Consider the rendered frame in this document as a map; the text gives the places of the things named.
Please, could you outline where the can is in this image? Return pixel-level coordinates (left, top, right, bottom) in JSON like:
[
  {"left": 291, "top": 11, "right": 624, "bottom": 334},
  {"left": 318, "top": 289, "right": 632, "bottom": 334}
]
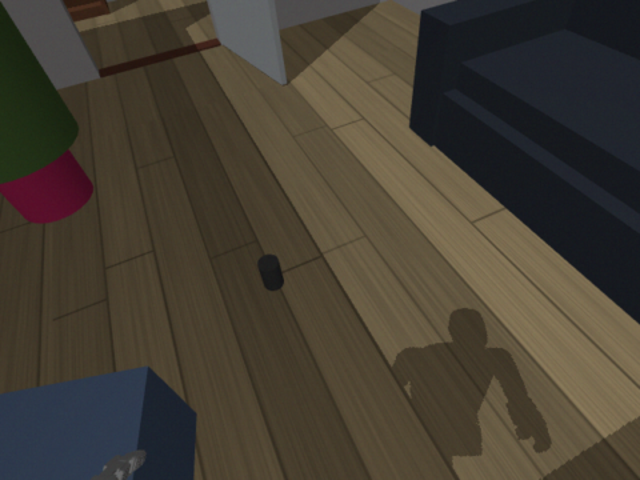
[{"left": 257, "top": 254, "right": 284, "bottom": 291}]

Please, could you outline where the bookshelf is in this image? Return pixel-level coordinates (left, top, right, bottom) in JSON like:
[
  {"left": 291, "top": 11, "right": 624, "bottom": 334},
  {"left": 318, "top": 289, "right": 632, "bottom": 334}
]
[{"left": 63, "top": 0, "right": 110, "bottom": 22}]

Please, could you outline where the potted plant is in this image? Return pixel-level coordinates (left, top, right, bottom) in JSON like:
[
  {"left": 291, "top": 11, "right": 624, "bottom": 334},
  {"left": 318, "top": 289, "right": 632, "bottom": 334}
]
[{"left": 0, "top": 1, "right": 93, "bottom": 224}]

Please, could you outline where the left robot hand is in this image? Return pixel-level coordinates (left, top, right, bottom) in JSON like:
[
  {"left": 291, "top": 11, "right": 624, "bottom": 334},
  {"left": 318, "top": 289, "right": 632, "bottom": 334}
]
[{"left": 90, "top": 450, "right": 146, "bottom": 480}]

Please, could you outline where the sofa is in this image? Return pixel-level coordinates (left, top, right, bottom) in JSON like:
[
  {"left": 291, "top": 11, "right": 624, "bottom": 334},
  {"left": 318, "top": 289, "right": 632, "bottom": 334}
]
[{"left": 409, "top": 0, "right": 640, "bottom": 324}]

